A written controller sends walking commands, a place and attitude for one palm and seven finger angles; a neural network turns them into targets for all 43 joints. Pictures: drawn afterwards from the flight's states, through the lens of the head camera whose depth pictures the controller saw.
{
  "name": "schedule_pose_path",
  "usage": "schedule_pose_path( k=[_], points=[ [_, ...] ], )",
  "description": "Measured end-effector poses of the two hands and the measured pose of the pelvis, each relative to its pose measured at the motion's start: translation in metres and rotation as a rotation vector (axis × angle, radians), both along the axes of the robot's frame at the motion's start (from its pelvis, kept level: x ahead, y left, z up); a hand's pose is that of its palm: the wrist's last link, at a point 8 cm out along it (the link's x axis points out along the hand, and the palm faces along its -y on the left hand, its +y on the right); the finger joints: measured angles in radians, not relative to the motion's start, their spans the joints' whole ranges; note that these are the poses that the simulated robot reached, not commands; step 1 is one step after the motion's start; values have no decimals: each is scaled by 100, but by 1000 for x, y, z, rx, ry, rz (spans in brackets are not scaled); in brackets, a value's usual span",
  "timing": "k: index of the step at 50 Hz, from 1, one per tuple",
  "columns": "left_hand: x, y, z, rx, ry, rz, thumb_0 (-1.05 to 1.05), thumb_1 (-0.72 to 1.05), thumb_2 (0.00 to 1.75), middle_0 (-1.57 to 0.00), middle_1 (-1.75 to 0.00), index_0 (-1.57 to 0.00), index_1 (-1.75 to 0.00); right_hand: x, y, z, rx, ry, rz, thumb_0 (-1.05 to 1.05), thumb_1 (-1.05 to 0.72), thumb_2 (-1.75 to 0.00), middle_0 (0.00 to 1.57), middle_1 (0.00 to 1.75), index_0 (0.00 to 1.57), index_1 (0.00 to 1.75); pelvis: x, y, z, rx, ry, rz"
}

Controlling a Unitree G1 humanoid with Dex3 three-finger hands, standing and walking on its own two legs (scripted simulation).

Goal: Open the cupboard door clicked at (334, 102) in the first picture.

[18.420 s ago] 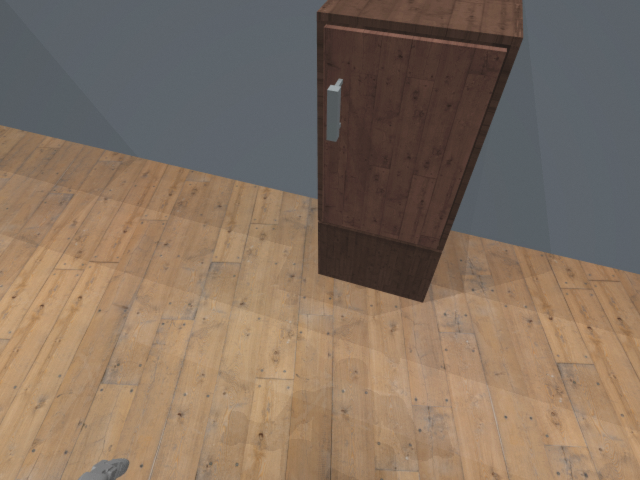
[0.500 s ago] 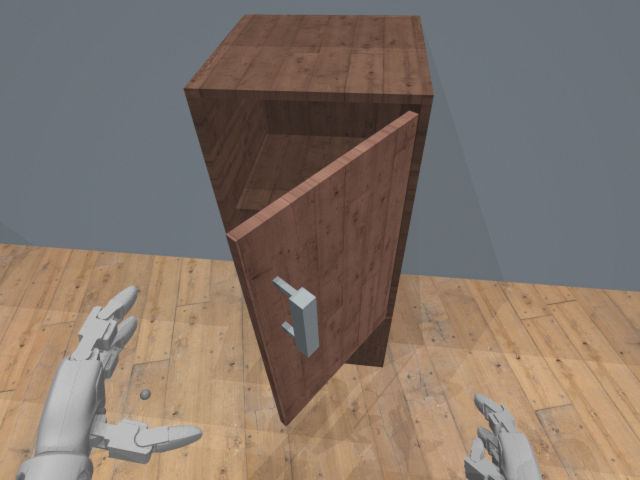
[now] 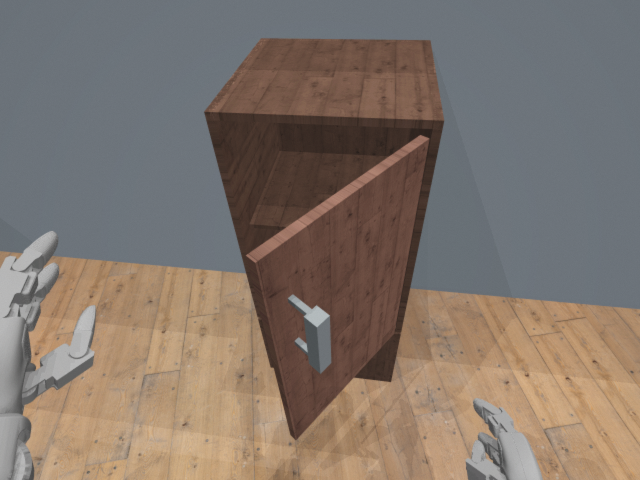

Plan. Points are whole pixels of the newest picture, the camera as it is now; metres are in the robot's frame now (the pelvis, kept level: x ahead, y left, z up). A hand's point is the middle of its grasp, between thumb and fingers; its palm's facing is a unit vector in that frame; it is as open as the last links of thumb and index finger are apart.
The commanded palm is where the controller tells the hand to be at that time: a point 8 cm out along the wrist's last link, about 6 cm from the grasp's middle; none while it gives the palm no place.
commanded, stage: draw the hand back to the body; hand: left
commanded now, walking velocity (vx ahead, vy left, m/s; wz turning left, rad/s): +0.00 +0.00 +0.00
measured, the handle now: (308, 332) +0.33 +0.07 -0.02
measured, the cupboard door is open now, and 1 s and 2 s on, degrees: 55 55 55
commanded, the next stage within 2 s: step back with the hand held close in 0.36 s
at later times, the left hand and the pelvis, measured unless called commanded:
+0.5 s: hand (91, 357) +0.17 +0.24 +0.15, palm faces +0.44 -0.80 -0.41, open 7.5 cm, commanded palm +0.13 +0.28 +0.17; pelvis -0.01 -0.02 +0.00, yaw +0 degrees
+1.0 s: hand (51, 388) +0.14 +0.26 +0.15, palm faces +0.35 -0.78 -0.52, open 7.4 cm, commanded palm +0.08 +0.31 +0.17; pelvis -0.06 +0.01 -0.01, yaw -1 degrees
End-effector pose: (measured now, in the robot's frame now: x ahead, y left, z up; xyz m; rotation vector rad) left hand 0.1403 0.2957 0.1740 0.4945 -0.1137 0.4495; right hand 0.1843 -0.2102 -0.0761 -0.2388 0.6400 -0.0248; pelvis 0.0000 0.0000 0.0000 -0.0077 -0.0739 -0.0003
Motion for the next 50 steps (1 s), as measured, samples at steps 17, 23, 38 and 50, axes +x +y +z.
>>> schedule_pose_path(
  k=[17,23,38,50],
  points=[
    [-6,-12,-7,-29,8,-5,2,88,89,-21,-30,-21,-30,-20,-21,-4,-14,33,-37,1,-91,-90,20,30,20,30,-7,-12,1,-1,-16,-5],
    [-8,-16,-3,-19,-6,-7,2,88,89,-21,-30,-21,-30,-22,-26,-4,-8,27,-42,1,-91,-90,20,30,20,30,-10,-16,2,0,-19,-6],
    [-4,-15,1,74,40,-102,2,89,89,-21,-30,-21,-30,-40,-41,-2,-34,59,-150,1,-91,-90,20,30,21,30,-28,-7,-1,-3,77,-20],
    [-37,4,2,106,0,-113,2,88,89,-22,-30,-21,-30,-80,-26,0,-48,71,-168,1,-91,-90,20,30,20,30,-63,9,-6,-6,77,-25]
  ],
)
